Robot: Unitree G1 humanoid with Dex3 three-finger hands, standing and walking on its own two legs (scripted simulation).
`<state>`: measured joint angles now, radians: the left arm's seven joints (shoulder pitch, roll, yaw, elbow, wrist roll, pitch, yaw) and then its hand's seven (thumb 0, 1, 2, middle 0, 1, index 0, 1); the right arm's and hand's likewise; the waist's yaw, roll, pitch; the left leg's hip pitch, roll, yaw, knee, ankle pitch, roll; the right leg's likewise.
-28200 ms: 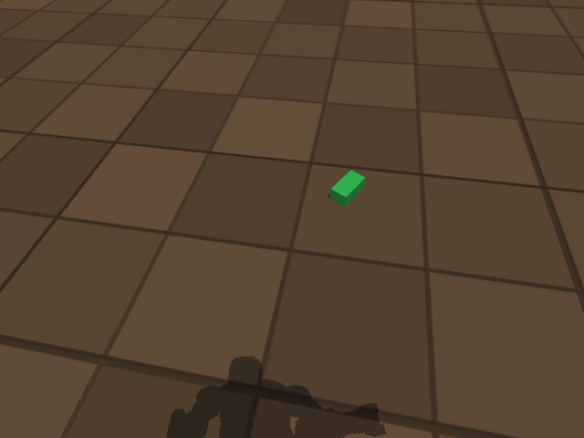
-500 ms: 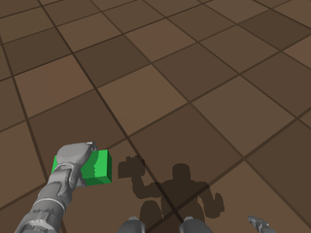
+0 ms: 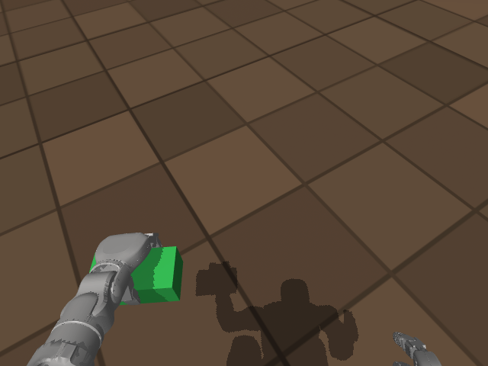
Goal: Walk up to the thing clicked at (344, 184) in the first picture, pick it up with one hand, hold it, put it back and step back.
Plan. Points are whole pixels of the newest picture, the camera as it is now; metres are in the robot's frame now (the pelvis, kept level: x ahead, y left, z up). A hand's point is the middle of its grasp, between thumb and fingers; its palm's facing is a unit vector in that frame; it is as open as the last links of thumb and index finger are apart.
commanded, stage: hold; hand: left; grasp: from above
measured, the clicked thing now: (137, 276) +0.31 +0.23 -0.10
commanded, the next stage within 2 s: crouch in 1.52 s
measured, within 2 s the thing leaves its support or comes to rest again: neither
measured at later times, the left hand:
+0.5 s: hand (127, 288) +0.27 +0.22 -0.04, palm faces -0.49 -0.03 -0.87, open 11.0 cm
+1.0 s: hand (127, 285) +0.26 +0.21 -0.02, palm faces -0.46 -0.03 -0.89, open 11.0 cm
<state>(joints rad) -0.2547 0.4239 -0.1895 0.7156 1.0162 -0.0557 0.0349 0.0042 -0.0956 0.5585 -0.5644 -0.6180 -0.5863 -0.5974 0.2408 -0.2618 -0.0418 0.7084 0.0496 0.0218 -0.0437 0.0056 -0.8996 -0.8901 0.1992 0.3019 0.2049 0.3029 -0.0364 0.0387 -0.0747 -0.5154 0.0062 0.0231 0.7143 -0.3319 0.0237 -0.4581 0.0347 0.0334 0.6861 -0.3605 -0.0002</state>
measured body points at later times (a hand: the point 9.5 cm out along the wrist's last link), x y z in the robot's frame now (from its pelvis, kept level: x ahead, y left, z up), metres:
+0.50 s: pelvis -0.02 +0.00 +0.01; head +0.00 -0.02 +0.46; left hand +0.29 +0.22 +0.01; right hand +0.11 -0.26 -0.11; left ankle +0.01 +0.10 -0.72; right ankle -0.01 -0.12 -0.72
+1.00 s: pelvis -0.02 -0.01 +0.02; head -0.01 -0.03 +0.47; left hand +0.28 +0.21 +0.03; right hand +0.12 -0.26 -0.10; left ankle +0.01 +0.10 -0.72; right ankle -0.01 -0.12 -0.72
